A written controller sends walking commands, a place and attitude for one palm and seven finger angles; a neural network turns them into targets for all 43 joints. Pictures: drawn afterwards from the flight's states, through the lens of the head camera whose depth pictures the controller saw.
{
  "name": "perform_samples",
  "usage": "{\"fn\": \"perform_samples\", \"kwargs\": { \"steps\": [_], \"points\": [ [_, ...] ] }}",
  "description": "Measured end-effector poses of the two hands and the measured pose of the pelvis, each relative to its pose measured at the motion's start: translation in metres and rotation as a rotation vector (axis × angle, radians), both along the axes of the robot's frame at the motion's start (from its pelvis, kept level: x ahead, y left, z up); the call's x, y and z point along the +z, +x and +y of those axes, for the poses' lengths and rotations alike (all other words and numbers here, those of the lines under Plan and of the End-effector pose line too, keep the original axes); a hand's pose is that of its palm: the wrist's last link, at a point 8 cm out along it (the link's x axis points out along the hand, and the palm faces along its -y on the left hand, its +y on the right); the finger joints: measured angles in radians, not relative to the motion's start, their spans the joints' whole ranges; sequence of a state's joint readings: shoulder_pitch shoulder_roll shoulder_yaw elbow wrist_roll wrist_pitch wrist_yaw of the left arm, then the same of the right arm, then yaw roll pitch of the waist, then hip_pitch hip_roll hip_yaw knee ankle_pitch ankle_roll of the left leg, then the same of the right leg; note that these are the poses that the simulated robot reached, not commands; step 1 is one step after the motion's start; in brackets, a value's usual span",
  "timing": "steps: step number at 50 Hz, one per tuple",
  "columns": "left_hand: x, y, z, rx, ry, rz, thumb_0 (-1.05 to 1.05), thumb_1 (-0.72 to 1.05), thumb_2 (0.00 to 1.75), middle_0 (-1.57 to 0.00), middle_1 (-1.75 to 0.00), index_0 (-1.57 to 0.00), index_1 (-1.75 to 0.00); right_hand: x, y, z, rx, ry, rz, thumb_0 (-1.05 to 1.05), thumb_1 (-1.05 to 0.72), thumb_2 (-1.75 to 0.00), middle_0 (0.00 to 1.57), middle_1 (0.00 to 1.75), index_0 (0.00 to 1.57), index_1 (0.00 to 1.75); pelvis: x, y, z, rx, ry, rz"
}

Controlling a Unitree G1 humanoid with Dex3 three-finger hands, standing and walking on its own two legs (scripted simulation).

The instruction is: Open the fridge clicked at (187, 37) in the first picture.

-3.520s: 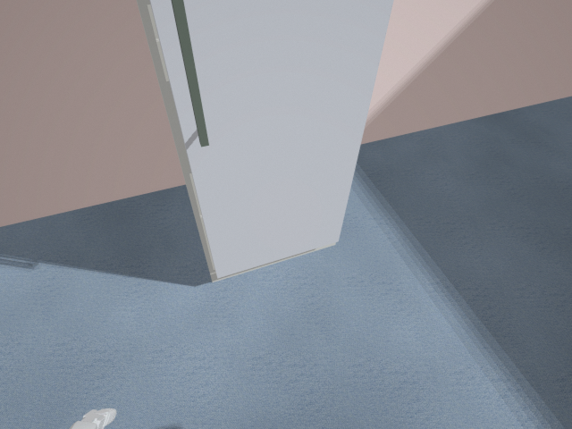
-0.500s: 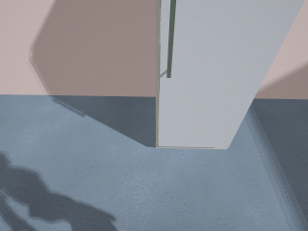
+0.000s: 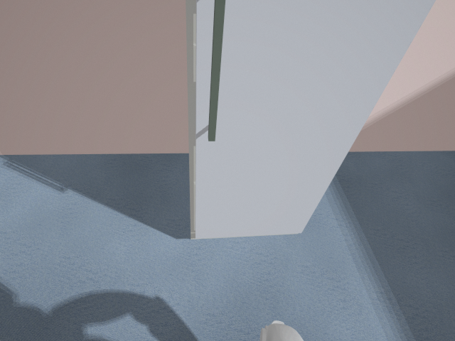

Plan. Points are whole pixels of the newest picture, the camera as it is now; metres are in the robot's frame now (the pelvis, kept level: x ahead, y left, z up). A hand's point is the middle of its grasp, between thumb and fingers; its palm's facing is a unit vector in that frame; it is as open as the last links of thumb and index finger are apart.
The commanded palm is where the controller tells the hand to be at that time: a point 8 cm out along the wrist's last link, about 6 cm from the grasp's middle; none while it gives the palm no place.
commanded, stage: take the last steps up to it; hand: left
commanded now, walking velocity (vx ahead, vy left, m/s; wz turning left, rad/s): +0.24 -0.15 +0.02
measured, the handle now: (214, 71) +0.64 +0.08 +0.16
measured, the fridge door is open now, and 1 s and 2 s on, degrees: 0 0 0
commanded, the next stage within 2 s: come to a stop and stand still in 0.20 s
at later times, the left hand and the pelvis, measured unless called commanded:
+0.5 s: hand (190, 324) +0.19 +0.08 -0.18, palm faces +0.08 -0.98 -0.20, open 7.2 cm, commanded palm none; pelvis +0.15 -0.10 -0.01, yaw +1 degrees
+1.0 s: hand out of the picture +0.12 +0.16 -0.18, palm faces +0.10 -0.97 -0.22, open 7.4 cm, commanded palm none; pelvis +0.12 -0.03 +0.00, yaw +1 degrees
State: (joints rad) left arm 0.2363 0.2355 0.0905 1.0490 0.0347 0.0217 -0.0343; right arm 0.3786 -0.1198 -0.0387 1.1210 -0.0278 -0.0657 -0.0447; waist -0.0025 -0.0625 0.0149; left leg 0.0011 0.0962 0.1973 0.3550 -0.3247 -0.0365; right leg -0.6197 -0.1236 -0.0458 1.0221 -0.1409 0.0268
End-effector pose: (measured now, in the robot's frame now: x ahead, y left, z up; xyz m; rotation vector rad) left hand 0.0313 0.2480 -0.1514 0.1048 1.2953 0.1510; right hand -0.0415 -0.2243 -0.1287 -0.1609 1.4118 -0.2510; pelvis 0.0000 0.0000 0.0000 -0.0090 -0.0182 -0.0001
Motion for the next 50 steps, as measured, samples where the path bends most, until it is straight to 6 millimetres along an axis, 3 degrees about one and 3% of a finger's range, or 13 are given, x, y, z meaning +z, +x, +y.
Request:
{"fn": "perform_samples", "kwargs": {
  "steps": [6,8,10,13,17,23,27,31,35,38,42,50],
  "points": [
    [0.005,0.118,-0.039,-0.105,0.037,-0.099,0.00,0.91,0.90,-0.20,-0.29,-0.19,-0.30,-0.017,-0.020,-0.017,-0.096,0.081,0.196,0.00,-0.92,-0.89,0.20,0.30,0.20,0.30,-0.014,0.051,-0.036,-0.001,0.018,0.008],
    [0.000,0.149,-0.056,-0.122,0.054,-0.136,0.00,0.91,0.90,-0.20,-0.29,-0.19,-0.30,-0.028,-0.017,-0.030,-0.114,0.109,0.255,0.00,-0.91,-0.89,0.20,0.30,0.20,0.30,-0.026,0.072,-0.053,0.005,0.029,0.011],
    [-0.002,0.167,-0.072,-0.120,0.067,-0.157,0.00,0.91,0.90,-0.20,-0.29,-0.19,-0.30,-0.036,-0.002,-0.045,-0.114,0.124,0.287,0.00,-0.91,-0.89,0.20,0.30,0.20,0.30,-0.031,0.086,-0.066,-0.002,0.024,0.007],
    [0.001,0.172,-0.093,-0.099,0.057,-0.127,0.00,0.91,0.90,-0.20,-0.29,-0.19,-0.30,-0.037,0.043,-0.069,-0.092,0.110,0.230,0.01,-0.91,-0.89,0.20,0.30,0.20,0.30,-0.024,0.103,-0.079,0.010,0.014,-0.003],
    [0.008,0.168,-0.110,-0.031,0.055,-0.094,-0.01,0.94,0.90,-0.20,-0.29,-0.20,-0.30,-0.030,0.124,-0.096,-0.019,0.075,0.080,0.01,-0.91,-0.89,0.20,0.30,0.20,0.30,-0.012,0.126,-0.093,0.030,-0.001,0.001],
    [0.008,0.159,-0.122,0.003,0.051,-0.039,-0.01,0.95,0.90,-0.21,-0.30,-0.20,-0.30,-0.022,0.230,-0.108,0.067,0.048,-0.110,0.00,-0.92,-0.89,0.19,0.30,0.19,0.30,-0.007,0.150,-0.102,0.025,-0.016,0.009],
    [0.003,0.146,-0.125,0.041,0.038,-0.001,-0.01,0.94,0.90,-0.21,-0.30,-0.20,-0.30,-0.020,0.276,-0.101,0.110,0.052,-0.177,0.00,-0.92,-0.89,0.19,0.30,0.19,0.30,-0.008,0.156,-0.099,0.024,-0.017,0.000],
    [0.000,0.127,-0.119,0.080,0.030,0.036,0.00,0.92,0.90,-0.21,-0.30,-0.20,-0.30,-0.015,0.302,-0.089,0.155,0.054,-0.210,0.00,-0.92,-0.89,0.19,0.30,0.19,0.30,-0.009,0.153,-0.091,0.034,-0.006,-0.003],
    [-0.003,0.106,-0.103,0.101,0.025,0.077,0.00,0.91,0.90,-0.21,-0.30,-0.20,-0.30,-0.011,0.309,-0.071,0.184,0.053,-0.226,0.00,-0.92,-0.89,0.20,0.30,0.19,0.30,-0.008,0.145,-0.077,0.046,0.005,0.005],
    [-0.010,0.093,-0.086,0.113,0.018,0.099,0.00,0.91,0.90,-0.21,-0.30,-0.20,-0.30,-0.012,0.301,-0.056,0.193,0.045,-0.232,0.00,-0.92,-0.89,0.20,0.30,0.19,0.30,-0.012,0.139,-0.062,0.053,-0.003,0.008],
    [-0.010,0.081,-0.062,0.117,0.018,0.114,0.00,0.91,0.90,-0.21,-0.30,-0.20,-0.30,-0.008,0.274,-0.037,0.191,0.042,-0.198,0.00,-0.91,-0.89,0.20,0.30,0.20,0.30,-0.009,0.131,-0.046,0.041,0.013,-0.007],
    [0.003,0.078,-0.039,0.069,0.053,0.096,0.00,0.91,0.90,-0.20,-0.29,-0.19,-0.30,-0.008,0.229,-0.032,0.139,0.035,-0.162,-0.01,-0.93,-0.89,0.20,0.30,0.20,0.30,-0.002,0.115,-0.033,0.025,0.020,0.007]
  ]
}}
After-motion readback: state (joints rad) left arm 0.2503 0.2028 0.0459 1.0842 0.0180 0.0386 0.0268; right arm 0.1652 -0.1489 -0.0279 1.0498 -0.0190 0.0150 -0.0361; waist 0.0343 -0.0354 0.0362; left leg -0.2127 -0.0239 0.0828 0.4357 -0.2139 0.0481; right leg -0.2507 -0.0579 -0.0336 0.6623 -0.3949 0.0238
